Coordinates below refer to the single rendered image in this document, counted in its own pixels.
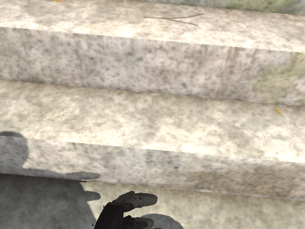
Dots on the left robot hand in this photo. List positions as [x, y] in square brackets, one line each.
[112, 216]

